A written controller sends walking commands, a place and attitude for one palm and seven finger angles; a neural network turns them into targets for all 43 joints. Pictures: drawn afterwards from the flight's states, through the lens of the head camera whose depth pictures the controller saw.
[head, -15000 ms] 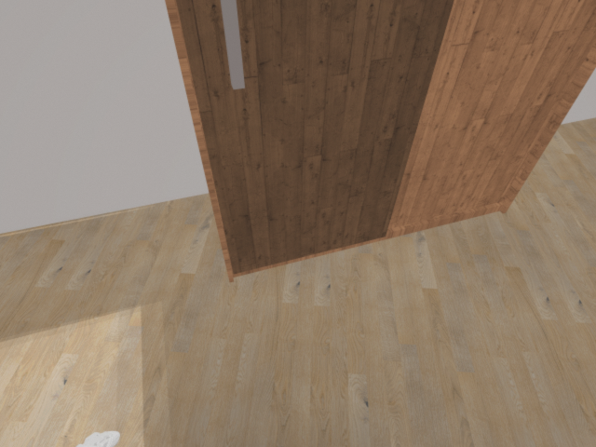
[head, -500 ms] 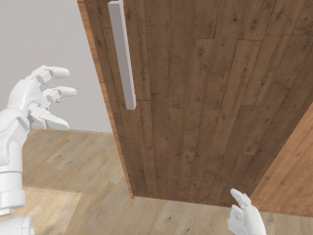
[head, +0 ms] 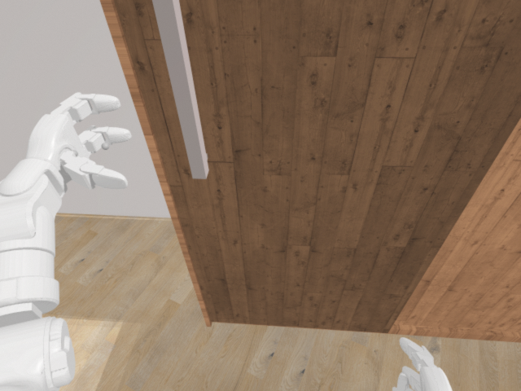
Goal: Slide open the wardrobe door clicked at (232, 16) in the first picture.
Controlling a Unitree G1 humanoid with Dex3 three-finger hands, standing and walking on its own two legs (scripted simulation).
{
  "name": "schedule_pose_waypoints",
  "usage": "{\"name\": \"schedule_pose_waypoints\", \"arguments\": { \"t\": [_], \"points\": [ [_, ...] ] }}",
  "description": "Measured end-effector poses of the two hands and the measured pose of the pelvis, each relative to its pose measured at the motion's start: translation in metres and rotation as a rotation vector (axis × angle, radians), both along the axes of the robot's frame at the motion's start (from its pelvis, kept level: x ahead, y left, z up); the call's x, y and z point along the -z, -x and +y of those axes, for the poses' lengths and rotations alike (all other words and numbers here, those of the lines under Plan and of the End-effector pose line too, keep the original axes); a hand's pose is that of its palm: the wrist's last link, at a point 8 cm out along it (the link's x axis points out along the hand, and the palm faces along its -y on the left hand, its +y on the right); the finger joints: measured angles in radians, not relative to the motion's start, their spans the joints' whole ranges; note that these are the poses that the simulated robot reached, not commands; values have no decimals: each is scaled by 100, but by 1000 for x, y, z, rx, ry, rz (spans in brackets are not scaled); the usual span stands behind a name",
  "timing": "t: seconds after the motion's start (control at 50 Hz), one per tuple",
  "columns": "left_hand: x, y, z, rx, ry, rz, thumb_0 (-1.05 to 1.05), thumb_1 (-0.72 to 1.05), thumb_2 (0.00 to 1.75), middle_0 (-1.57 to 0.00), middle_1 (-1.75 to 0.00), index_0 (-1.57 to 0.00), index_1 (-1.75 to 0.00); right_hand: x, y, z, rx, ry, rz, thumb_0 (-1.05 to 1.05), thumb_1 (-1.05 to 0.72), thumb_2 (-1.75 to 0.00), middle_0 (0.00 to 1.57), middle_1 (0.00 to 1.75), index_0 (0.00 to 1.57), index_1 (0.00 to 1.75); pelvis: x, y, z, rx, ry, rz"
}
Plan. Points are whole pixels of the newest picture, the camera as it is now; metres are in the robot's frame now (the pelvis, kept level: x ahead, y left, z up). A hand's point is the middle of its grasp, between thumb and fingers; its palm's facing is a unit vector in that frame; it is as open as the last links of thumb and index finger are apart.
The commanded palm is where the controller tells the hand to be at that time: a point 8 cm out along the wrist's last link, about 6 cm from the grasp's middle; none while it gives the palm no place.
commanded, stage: move the hooked fingers beside the handle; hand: left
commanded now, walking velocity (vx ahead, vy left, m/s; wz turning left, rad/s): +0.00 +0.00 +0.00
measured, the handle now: (189, 96) +0.52 +0.17 +0.23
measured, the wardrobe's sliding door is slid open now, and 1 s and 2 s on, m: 0.00 0.00 0.00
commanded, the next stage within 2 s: feel for the door with the fingertips in 1.82 s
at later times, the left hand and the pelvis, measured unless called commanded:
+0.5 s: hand (131, 123) +0.43 +0.24 +0.23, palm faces +0.02 -1.00 -0.02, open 14.0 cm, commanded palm +0.41 +0.29 +0.22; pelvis +0.01 +0.01 +0.00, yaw -1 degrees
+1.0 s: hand (133, 127) +0.43 +0.24 +0.22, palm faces +0.05 -1.00 +0.00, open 14.0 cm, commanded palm +0.41 +0.28 +0.21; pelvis +0.02 +0.01 +0.00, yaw -2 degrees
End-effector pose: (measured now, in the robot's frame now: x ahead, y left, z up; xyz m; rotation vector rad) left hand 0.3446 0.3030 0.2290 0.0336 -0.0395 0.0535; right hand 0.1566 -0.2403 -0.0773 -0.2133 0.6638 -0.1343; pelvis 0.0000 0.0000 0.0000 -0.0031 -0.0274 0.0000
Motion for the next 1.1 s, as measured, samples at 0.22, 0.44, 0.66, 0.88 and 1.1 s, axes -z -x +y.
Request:
{"name": "schedule_pose_waypoints", "arguments": {
  "t": [0.22,0.44,0.66,0.88,1.1],
  "points": [
    [2,-25,2,-3,16,15,-2,-50,30,-30,-120,-30,-121,8,24,-11,60,7,60,1,-91,-90,20,30,20,30,0,-5,2,15,0,26],
    [3,-52,-6,16,12,15,-2,-50,30,-30,-120,-30,-121,13,39,-13,81,29,116,1,-91,-90,20,30,20,30,1,-7,6,7,5,46],
    [4,-84,-24,17,41,38,-2,-50,30,-30,-120,-30,-121,20,56,-9,116,12,170,1,-91,-90,20,30,20,30,2,-12,10,22,2,68],
    [4,-75,-16,0,16,-24,-2,-50,30,-30,-120,-30,-120,23,73,-16,154,6,219,1,-91,-90,20,30,20,30,0,-20,9,43,-3,61],
    [15,-65,-14,-14,14,50,-2,-50,30,-30,-120,-30,-121,16,44,-19,105,26,158,1,-91,-90,20,30,20,30,2,-11,5,14,4,57]
  ]
}}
